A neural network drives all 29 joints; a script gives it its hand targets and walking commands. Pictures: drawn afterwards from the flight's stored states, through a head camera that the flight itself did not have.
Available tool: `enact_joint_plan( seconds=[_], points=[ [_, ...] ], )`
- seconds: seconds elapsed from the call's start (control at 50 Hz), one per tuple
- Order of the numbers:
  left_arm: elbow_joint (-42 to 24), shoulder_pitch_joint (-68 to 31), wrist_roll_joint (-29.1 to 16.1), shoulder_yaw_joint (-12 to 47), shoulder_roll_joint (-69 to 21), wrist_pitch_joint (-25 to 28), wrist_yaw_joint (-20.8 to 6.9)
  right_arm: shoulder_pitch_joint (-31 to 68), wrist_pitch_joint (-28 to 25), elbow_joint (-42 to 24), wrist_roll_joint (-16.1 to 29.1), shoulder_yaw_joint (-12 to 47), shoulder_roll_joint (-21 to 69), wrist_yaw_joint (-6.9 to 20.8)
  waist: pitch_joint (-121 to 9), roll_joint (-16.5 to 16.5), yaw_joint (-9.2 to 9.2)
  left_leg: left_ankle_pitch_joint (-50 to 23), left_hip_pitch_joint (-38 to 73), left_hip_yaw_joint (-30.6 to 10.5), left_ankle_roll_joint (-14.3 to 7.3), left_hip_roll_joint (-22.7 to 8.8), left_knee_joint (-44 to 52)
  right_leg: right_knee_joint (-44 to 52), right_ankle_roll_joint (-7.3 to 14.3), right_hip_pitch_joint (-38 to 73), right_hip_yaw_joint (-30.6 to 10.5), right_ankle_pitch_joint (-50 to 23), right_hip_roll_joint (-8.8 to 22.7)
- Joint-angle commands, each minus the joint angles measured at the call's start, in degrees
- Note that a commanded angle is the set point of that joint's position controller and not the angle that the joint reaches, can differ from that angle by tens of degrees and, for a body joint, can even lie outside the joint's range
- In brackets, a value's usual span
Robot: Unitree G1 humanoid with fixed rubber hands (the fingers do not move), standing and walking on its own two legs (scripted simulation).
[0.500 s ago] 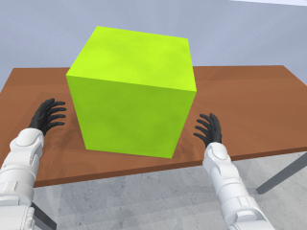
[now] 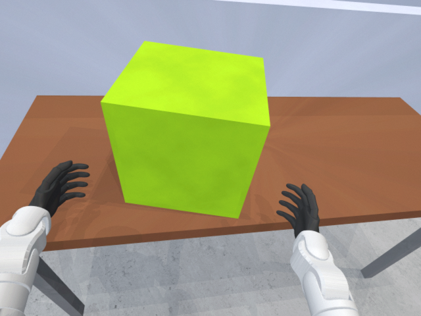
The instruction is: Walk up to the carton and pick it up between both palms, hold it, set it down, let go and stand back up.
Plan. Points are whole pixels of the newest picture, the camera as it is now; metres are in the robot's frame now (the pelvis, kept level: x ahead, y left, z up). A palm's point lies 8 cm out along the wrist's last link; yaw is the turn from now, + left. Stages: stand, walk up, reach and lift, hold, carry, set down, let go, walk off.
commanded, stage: set down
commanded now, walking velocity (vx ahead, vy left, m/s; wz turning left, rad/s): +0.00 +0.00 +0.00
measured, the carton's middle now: (192, 131) +0.49 +0.04 +0.08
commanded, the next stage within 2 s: none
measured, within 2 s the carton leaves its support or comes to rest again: neither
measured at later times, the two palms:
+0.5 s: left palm (34, 250) +0.21 +0.28 +0.06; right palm (314, 261) +0.20 -0.18 +0.05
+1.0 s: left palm (39, 263) +0.20 +0.28 +0.03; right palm (314, 266) +0.20 -0.19 +0.03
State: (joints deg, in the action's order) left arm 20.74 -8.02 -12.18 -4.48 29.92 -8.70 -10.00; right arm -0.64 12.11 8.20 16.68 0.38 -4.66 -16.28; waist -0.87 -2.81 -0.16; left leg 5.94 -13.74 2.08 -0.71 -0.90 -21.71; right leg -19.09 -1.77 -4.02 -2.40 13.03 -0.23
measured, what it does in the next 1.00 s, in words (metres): stands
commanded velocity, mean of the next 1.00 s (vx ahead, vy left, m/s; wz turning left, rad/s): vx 0.00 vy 0.00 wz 0.00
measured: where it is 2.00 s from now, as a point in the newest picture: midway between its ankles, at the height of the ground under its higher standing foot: outside the picture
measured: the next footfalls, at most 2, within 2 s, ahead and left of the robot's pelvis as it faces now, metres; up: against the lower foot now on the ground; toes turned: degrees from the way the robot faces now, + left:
none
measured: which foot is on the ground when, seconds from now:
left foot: down 0.00-1.00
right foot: down 0.00-1.00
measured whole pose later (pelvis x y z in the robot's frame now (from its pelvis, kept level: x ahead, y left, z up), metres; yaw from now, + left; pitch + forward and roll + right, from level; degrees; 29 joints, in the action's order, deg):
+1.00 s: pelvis +0.02 +0.00 +0.00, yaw +0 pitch -4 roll -1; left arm -2.3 18.6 -14.5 -4.8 30.3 -11.5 -9.1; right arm -25.0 17.1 -13.4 12.6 0.4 -2.5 -12.6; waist 3.5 -2.8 2.7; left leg 8.0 -10.7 2.1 -0.7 -0.7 -22.3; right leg -19.1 -1.3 -0.7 -2.4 14.8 -0.1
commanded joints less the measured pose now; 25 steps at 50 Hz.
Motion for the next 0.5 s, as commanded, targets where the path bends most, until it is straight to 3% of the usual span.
enact_joint_plan(
  seconds=[0.0,0.06,0.22,0.24,0.3,0.32,0.48],
  points=[
    [-13.1,-13.52,-7.89,-7.25,16.17,0.78,-0.91,7.35,0.08,-22.92,-0.86,3.7,-1.53,-0.8,-7.45,5.09,3.6,-0.52,18.66,2.17,0.04,0.88,2.74,7.49,1.84,-8.4,1.11,0.74,1.85],
    [-18.26,-8.71,-8.01,-7.86,15.45,-0.1,-0.73,2.39,1.05,-26.24,-1.03,3.27,-1.41,-0.87,-6.28,6.44,3.8,0.06,18.78,2.01,0.26,0.14,2.77,7.04,2.49,-8.22,1.04,1.79,1.78],
    [-27.16,2.8,-7.88,-10.27,15.1,-0.82,-0.32,-8.63,2.77,-33.65,-1.81,3.23,-0.02,-1.09,-3.8,5.77,5.38,0.11,19.45,1.72,0.17,-0.34,2.82,7.18,2.55,-7.9,0.47,3.01,2.33],
    [-28.07,1.67,-7.84,-10.29,14.79,-0.96,-0.27,-7.95,3.04,-33.83,-1.97,3.23,0.36,-1.12,-3.09,7.0,5.36,1.51,18.47,1.7,0.23,-0.41,2.77,7.15,2.76,-8.49,0.43,4.18,2.28],
    [-31.89,9.4,-7.86,-10.91,14.12,-0.82,-0.12,-14.88,3.1,-37.57,-2.18,3.79,0.98,-0.87,-2.36,6.75,6.09,0.43,19.51,1.39,0.25,-0.82,2.81,7.31,3.1,-7.7,0.34,3.41,2.31],
    [-31.51,6.19,-8.37,-10.54,14.44,-1.0,-0.16,-12.07,3.62,-37.58,-2.8,3.07,1.0,-0.98,-1.66,6.59,5.39,1.79,18.37,1.2,0.08,-0.92,2.63,7.34,3.05,-8.54,0.11,4.14,2.32],
    [-37.68,15.76,-8.82,-8.64,12.67,0.77,0.69,-21.34,3.61,-41.15,-2.54,3.15,1.02,0.55,1.16,8.23,5.73,3.78,16.92,0.0,0.0,-2.33,3.51,7.14,3.61,-7.63,0.2,5.54,2.03]
  ],
)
